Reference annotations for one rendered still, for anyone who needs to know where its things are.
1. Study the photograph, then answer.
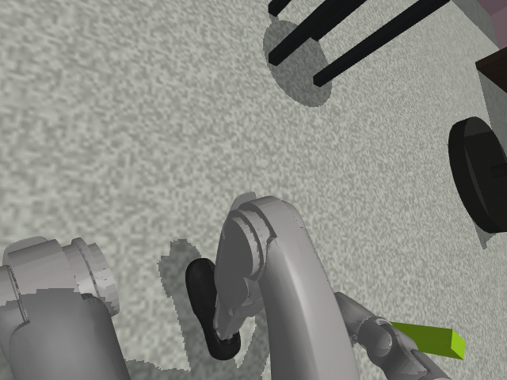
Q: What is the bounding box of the right robot foot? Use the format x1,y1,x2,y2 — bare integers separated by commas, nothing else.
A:
185,258,241,360

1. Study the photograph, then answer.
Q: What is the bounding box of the right robot arm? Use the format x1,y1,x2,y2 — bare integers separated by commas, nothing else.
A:
357,317,451,380

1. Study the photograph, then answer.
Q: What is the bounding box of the office chair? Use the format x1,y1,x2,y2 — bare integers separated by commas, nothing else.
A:
448,116,507,234

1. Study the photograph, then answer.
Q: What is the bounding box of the right robot hand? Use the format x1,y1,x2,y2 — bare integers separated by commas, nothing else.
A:
334,292,376,347

